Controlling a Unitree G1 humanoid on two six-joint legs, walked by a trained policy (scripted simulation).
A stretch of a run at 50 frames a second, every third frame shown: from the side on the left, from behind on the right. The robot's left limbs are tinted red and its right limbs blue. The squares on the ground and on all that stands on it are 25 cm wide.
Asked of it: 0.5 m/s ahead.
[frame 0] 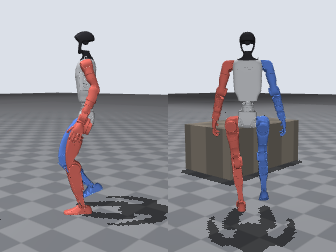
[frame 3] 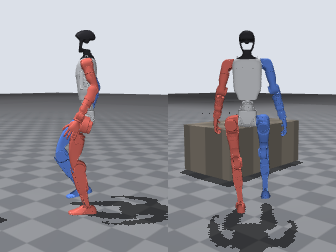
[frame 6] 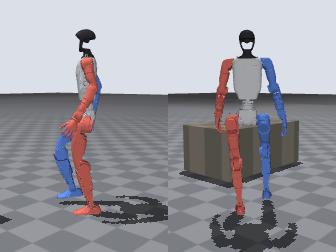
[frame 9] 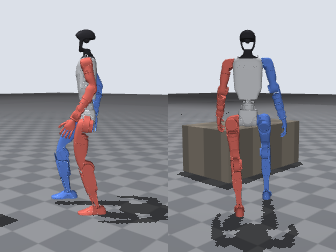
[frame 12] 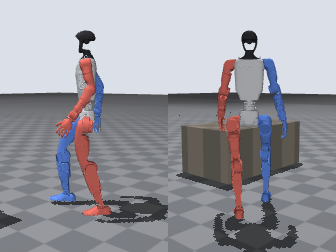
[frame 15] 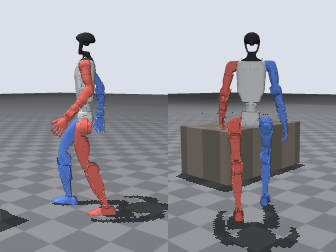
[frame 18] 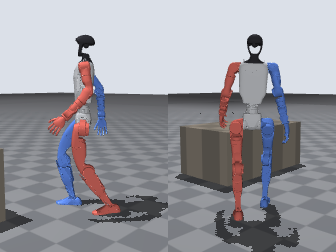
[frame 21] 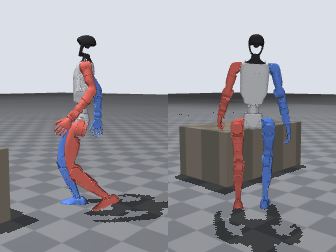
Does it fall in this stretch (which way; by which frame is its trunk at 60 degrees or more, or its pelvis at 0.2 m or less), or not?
no
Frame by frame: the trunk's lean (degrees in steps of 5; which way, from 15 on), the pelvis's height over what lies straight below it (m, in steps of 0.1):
0: 0, 0.8
3: 0, 0.8
6: 0, 0.8
9: 0, 0.8
12: 0, 0.8
15: 0, 0.8
18: 5, 0.7
21: 5, 0.7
